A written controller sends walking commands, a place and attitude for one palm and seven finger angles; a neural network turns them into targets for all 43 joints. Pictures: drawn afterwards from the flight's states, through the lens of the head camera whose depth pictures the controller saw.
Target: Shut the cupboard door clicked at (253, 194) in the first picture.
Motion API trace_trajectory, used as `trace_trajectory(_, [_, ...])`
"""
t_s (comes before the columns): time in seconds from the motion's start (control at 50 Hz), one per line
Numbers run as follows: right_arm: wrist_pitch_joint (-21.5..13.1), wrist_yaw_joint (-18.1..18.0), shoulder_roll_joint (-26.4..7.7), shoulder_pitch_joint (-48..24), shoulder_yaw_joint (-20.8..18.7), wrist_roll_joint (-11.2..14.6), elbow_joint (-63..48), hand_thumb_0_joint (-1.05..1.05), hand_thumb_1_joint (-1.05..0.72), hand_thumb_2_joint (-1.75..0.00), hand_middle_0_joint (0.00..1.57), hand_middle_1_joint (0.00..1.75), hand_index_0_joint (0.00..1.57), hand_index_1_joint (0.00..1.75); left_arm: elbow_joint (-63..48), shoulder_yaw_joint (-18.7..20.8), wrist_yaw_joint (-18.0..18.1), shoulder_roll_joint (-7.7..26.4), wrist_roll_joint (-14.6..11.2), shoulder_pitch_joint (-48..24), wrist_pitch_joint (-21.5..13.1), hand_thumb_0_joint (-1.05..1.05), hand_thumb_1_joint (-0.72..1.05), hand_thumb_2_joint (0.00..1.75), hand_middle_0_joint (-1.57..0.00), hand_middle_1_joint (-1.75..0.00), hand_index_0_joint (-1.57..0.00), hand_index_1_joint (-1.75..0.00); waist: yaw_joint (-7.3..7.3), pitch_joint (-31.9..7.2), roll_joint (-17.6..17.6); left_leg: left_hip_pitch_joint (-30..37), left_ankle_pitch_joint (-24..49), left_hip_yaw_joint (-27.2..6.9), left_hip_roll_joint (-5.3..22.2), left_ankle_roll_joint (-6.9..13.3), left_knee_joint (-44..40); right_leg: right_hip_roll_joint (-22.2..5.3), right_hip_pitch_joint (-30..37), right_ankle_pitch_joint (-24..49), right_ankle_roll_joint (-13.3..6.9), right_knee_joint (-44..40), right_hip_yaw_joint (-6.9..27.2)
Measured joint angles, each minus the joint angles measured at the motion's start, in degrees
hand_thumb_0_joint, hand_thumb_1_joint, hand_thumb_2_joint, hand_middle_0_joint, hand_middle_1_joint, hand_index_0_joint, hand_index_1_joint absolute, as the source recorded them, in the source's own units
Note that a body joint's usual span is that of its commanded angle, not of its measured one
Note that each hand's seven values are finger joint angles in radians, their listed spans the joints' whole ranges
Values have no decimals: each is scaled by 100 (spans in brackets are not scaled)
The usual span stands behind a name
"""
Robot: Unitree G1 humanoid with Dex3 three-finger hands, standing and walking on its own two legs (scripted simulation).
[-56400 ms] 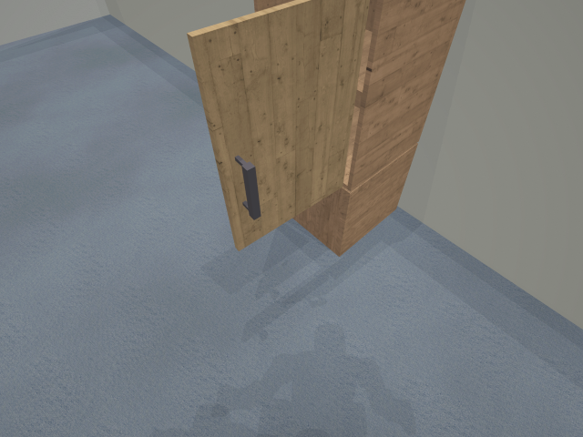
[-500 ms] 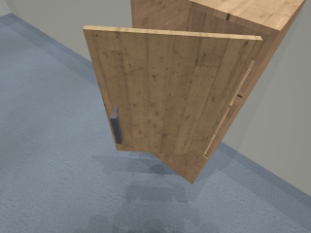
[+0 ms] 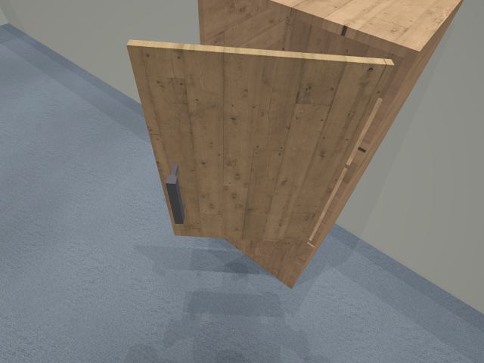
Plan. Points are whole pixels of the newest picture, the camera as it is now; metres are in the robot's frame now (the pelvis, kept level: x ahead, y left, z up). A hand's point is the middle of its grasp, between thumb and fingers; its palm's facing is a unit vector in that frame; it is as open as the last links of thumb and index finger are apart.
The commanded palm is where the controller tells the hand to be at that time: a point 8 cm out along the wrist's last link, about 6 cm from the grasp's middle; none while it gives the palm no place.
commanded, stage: come to a stop and stand still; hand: left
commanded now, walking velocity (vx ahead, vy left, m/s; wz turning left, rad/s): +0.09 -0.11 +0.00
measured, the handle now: (177, 195) +0.48 +0.19 -0.10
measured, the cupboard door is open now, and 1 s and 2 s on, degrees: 35 35 35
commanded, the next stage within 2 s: none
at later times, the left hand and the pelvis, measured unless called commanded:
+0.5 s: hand out of the picture -0.02 +0.16 -0.17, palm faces +0.00 -0.98 -0.22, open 7.4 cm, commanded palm none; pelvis +0.00 -0.02 +0.00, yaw -1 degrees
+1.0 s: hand out of the picture +0.08 +0.15 -0.16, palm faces +0.00 -0.97 -0.24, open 7.4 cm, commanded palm none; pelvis +0.03 -0.04 +0.00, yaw +0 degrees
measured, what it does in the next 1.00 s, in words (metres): shifts its weight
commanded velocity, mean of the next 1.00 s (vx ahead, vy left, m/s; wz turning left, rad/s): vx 0.03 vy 0.01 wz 0.00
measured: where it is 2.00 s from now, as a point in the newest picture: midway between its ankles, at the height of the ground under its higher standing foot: outside the picture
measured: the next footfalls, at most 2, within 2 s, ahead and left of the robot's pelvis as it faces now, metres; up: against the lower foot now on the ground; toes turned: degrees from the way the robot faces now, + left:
none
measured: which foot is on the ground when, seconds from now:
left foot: down 0.00-1.00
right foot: down 0.00-1.00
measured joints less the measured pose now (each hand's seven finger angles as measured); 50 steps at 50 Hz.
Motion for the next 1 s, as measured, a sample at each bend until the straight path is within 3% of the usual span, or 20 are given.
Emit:
trace_trajectory(0.04, [-58,-10,-28,57,27,-34,-157,0,-90,-90,20,30,20,30,12,-60,-46,-33,15,155,-90,0,91,90,-20,-30,-20,-30,17,-112,171,-100,-62,55,33,2,144,-15,230,242,-40,-374,-17])
trace_trajectory(0.08, [-131,-1,29,65,83,-32,-288,0,-90,-90,20,30,20,30,20,-87,-77,16,34,311,-193,0,90,90,-20,-30,-20,-30,37,-186,127,-205,-123,212,-64,5,294,-110,455,549,-49,-896,182])
trace_trajectory(0.12, [-200,8,56,11,119,-29,-326,0,-90,-90,20,30,20,30,140,-125,-77,-38,41,349,-199,0,91,90,-20,-30,-20,-30,-11,-122,287,-181,-101,246,-23,32,333,-75,471,521,145,-882,228])
trace_trajectory(0.2, [-236,5,-12,120,64,-29,-388,-1,-94,-90,20,30,20,30,199,-188,-137,-140,71,544,-148,1,91,90,-20,-30,-20,-30,-84,-203,495,-82,23,226,-36,4,153,-74,504,570,106,-901,215])
trace_trajectory(0.44, [-143,71,-137,715,116,-59,-7,0,-91,-90,20,30,20,30,302,-200,-214,-301,52,1017,-199,1,90,90,-20,-30,-20,-30,-48,-196,378,-102,37,84,-47,-134,81,2,442,457,42,-812,213])
trace_trajectory(0.76, [-317,-61,232,504,243,1,446,0,-90,-90,20,30,20,30,421,-163,-95,-277,4,384,-324,1,92,90,-20,-30,-21,-30,-77,20,225,262,-15,37,-1,-241,-329,57,766,366,-23,-1118,163])
trace_trajectory(1.0, [-299,-98,62,105,173,-4,495,1,-91,-90,20,30,20,30,373,-147,-76,-243,3,136,-356,0,91,90,-20,-30,-20,-30,-69,-27,234,487,53,-38,68,-347,-603,129,992,390,-112,-1354,82])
